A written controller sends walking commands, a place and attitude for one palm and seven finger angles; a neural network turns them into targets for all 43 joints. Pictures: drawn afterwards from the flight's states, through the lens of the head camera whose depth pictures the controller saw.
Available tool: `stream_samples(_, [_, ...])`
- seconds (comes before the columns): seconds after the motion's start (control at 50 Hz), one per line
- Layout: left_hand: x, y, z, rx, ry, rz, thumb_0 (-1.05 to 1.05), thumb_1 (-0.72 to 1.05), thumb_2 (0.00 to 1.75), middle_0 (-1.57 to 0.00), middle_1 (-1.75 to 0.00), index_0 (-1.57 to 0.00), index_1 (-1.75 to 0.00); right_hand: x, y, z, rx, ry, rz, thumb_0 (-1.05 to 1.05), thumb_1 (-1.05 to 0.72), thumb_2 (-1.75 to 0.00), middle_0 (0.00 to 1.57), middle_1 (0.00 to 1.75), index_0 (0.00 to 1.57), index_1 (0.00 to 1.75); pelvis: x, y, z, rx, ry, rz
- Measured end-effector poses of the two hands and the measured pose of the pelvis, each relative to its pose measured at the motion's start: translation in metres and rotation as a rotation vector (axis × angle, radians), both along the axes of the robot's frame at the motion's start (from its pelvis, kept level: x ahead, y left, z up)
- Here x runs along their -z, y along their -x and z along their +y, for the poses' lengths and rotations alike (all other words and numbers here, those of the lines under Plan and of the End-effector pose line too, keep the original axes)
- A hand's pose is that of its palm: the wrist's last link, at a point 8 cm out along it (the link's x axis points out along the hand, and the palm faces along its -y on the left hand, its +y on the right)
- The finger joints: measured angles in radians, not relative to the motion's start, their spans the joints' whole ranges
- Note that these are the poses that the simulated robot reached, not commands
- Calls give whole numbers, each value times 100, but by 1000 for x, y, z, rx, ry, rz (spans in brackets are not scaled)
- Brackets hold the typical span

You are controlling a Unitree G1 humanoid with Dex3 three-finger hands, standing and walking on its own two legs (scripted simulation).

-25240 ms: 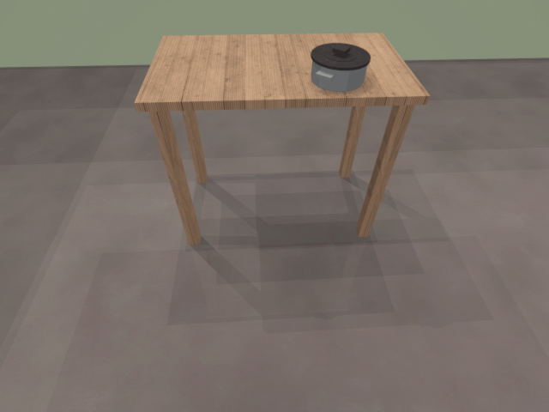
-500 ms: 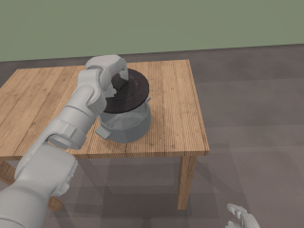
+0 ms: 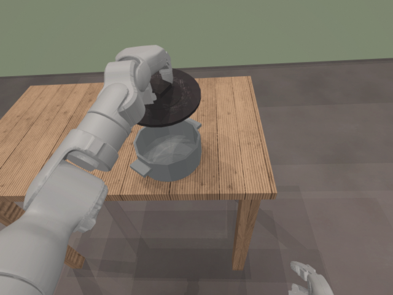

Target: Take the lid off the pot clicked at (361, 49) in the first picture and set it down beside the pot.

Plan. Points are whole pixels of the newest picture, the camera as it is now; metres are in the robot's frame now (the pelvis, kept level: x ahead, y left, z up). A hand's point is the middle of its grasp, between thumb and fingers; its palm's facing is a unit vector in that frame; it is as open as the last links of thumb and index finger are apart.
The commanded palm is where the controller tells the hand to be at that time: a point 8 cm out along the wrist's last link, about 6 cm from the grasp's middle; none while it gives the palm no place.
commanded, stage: lift the lid straight up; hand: left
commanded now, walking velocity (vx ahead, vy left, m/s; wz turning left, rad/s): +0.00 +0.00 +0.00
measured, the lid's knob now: (158, 87) +0.49 +0.08 +0.19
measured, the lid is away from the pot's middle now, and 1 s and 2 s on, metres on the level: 0.01 0.07 0.19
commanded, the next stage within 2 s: move the lid sideways beside the pot in 0.38 s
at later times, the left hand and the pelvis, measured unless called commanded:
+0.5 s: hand (147, 79) +0.47 +0.10 +0.23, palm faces -0.21 -0.05 -0.98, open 7.8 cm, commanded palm +0.44 +0.11 +0.30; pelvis +0.00 +0.01 +0.00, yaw -1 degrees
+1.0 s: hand (114, 82) +0.46 +0.16 +0.23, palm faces -0.22 -0.04 -0.97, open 7.8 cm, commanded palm +0.44 +0.17 +0.30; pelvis +0.00 +0.00 +0.00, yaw +0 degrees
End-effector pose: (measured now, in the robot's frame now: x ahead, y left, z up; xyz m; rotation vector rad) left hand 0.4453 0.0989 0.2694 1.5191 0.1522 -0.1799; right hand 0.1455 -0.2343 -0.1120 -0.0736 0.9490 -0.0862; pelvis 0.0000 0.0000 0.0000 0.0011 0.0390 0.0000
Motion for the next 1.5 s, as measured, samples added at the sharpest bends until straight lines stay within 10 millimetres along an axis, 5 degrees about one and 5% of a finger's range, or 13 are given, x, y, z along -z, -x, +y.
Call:
stream_samples(0.3, [-16, -11, 4, -16, 7, -3, 5, 26, 93, -106, -111, -60, -85, 3, 18, -2, 25, 23, 34, 1, -91, -90, 20, 29, 20, 30, -1, -3, 5, 8, 1, 11])
stream_samples(0.56, [-18, -9, 5, 13, 4, -26, 5, 26, 93, -107, -111, -60, -85, -3, 6, 1, 19, 21, -5, 1, -91, -90, 20, 29, 20, 30, -1, -5, 9, 14, 2, 10])
stream_samples(0.86, [-14, 0, 41, -78, -13, 9, 5, 26, 93, -107, -111, -60, -85, -8, -9, 6, -14, 24, -34, 1, -91, -90, 20, 29, 20, 30, 0, 2, 5, 0, 5, 0])
stream_samples(1.24, [-14, -8, 83, -91, -32, 23, 5, 26, 93, -107, -111, -60, -85, -2, 31, -11, 47, 71, 73, 1, -91, -90, 20, 29, 20, 30, 0, 2, 8, -1, 15, 13])
stream_samples(1.5, [-16, -13, 112, -128, -33, 25, 5, 26, 93, -107, -111, -60, -85, -1, 36, -6, 63, 65, 89, 1, -91, -90, 20, 29, 20, 30, 0, 0, 13, 4, 19, 27])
